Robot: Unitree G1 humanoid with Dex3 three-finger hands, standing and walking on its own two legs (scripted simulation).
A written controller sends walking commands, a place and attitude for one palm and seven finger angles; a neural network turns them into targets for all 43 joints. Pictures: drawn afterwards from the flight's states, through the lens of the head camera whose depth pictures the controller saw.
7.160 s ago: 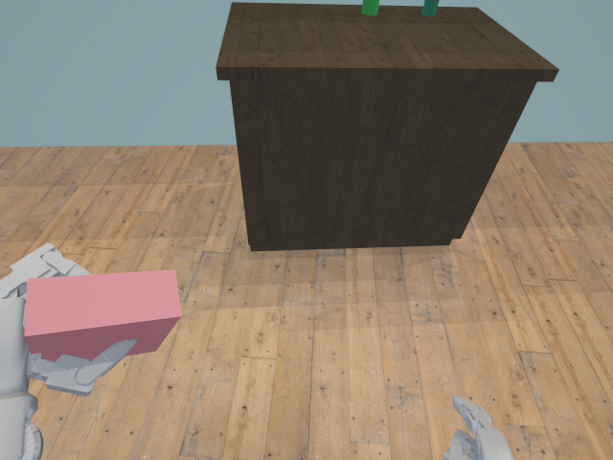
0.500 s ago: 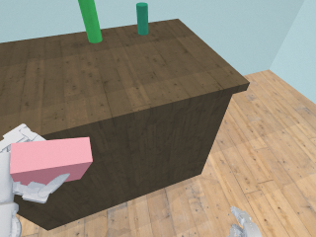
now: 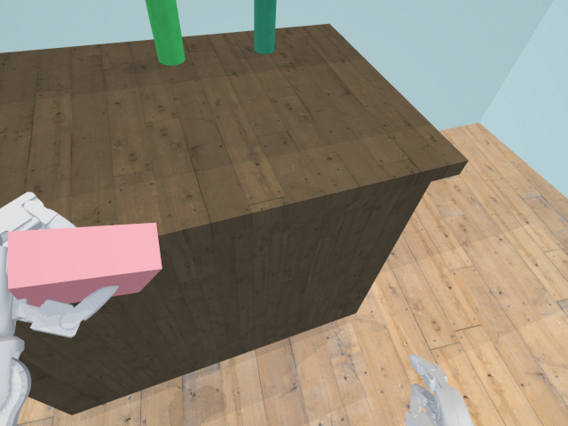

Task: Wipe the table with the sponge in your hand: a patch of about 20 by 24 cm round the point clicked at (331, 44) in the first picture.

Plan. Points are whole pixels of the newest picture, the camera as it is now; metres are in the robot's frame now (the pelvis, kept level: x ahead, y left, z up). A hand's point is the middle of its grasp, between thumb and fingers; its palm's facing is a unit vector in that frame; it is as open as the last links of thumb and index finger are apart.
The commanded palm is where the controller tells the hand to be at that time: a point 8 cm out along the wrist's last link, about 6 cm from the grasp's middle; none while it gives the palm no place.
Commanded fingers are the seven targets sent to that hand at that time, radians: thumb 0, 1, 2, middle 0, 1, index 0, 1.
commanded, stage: shuffle to correct the standing spot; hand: left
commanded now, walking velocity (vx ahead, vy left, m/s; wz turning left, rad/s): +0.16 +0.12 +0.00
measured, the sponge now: (108, 266) +0.24 +0.22 +0.14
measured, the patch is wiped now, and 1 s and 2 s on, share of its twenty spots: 0.00 0.00 0.00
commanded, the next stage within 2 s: come to a stop and stand still in 0.84 s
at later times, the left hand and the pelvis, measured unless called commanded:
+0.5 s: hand (36, 234) +0.26 +0.30 +0.16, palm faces +0.44 -0.83 -0.33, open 8.9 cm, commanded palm +0.20 +0.33 +0.18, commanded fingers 0.00 0.10 1.30 -1.20 -1.60 -1.20 -1.60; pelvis +0.05 +0.04 -0.02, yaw +1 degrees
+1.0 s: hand (46, 189) +0.32 +0.32 +0.17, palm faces +0.43 -0.82 -0.38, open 8.9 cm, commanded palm +0.26 +0.35 +0.18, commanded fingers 0.00 0.10 1.30 -1.20 -1.60 -1.20 -1.60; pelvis +0.10 +0.07 -0.01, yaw +1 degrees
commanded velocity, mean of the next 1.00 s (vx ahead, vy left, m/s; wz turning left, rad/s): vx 0.15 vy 0.10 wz -0.01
